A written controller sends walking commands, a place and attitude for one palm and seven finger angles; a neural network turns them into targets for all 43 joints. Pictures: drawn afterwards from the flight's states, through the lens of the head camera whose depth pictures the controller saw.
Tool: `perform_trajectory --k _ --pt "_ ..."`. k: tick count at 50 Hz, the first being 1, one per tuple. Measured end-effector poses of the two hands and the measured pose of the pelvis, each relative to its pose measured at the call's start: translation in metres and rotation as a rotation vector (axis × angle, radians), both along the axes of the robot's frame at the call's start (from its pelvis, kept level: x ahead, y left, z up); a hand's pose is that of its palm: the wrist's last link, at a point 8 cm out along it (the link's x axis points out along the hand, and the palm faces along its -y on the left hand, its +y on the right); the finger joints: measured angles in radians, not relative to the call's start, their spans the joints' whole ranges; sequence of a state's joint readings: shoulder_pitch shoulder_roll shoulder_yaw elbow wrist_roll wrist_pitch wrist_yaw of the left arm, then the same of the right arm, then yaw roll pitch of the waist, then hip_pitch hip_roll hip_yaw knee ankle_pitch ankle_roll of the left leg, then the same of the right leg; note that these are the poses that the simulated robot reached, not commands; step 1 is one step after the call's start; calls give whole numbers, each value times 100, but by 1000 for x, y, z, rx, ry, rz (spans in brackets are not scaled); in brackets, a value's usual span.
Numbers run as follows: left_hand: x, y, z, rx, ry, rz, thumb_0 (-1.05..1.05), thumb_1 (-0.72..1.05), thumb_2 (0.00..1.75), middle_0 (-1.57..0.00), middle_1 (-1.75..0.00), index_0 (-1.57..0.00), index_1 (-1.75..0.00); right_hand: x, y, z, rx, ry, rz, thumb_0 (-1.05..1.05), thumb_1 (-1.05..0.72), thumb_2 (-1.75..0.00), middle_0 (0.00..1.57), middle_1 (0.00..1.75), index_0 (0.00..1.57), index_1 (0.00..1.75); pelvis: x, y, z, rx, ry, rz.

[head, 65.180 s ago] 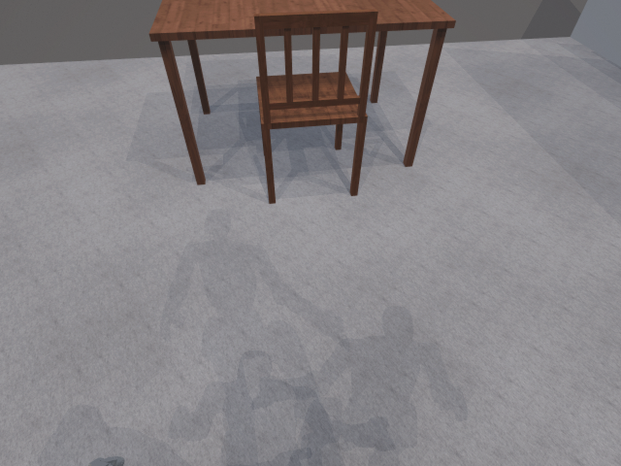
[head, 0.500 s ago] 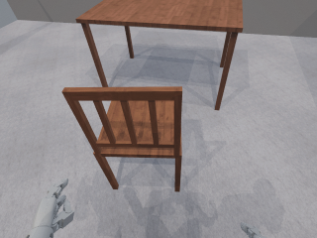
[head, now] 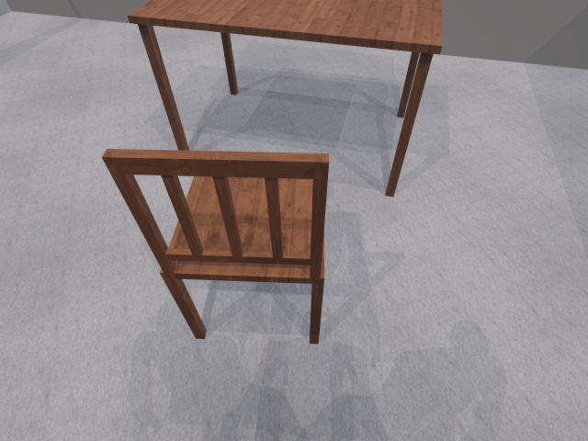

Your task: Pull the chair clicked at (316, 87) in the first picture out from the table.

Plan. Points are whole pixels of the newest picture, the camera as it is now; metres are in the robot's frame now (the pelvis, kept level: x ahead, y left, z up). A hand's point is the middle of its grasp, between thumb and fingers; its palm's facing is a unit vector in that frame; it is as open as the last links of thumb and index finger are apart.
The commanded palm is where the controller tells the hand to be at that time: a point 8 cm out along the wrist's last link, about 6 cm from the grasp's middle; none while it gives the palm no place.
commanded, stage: let the arm hang, fingers relaxed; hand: left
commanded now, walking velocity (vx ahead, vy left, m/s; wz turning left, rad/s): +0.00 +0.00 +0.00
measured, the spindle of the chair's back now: (229, 218) +0.57 +0.18 -0.12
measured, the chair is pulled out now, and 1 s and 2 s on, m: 0.68 0.68 0.68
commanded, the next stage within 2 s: look to check the result in 0.46 s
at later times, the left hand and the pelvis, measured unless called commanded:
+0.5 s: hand out of the picture -0.01 +0.16 -0.17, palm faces +0.03 -0.99 -0.16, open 7.4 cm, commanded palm none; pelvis +0.00 +0.00 +0.00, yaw +0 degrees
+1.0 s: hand out of the picture +0.00 +0.16 -0.17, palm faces +0.03 -0.98 -0.17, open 7.4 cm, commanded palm none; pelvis +0.01 +0.01 +0.00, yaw +0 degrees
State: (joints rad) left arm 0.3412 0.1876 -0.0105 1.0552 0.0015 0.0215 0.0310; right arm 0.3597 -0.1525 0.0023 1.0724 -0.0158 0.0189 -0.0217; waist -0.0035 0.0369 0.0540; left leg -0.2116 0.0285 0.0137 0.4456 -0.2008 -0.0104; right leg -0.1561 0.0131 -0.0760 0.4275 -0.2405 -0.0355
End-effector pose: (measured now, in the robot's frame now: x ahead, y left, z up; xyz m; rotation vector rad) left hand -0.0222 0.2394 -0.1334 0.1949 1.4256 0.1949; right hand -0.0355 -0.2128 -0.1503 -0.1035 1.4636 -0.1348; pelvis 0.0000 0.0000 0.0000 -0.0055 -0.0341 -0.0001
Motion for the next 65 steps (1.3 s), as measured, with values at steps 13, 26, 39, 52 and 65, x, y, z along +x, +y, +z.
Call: perform_trajectory --k 13,26,39,52,65 --pt "4 -34 -12 -90 -17 2 0 90 89 -20 -30 -20 -30 0 15 0 15 -17 -22 0 -91 -90 20 29 19 29 -1 2 -1 1 3 -9" --pt "7 -30 -12 -87 -14 11 1 91 89 -20 -30 -20 -30 10 20 1 10 -30 -22 0 -91 -90 20 29 19 29 2 5 0 2 9 -7" --pt "14 -24 -10 -75 -20 10 0 91 89 -20 -30 -20 -30 17 19 1 7 -32 -17 0 -91 -90 20 29 19 29 6 6 0 4 10 -4" --pt "17 -26 -10 -78 -20 11 0 91 89 -20 -30 -20 -30 21 16 1 3 -30 -14 0 -91 -90 20 29 19 29 9 5 0 5 9 -3" --pt "16 -29 -11 -83 -17 11 0 91 89 -20 -30 -20 -30 20 16 1 3 -27 -17 0 -91 -90 20 29 19 29 9 5 1 4 5 -4"
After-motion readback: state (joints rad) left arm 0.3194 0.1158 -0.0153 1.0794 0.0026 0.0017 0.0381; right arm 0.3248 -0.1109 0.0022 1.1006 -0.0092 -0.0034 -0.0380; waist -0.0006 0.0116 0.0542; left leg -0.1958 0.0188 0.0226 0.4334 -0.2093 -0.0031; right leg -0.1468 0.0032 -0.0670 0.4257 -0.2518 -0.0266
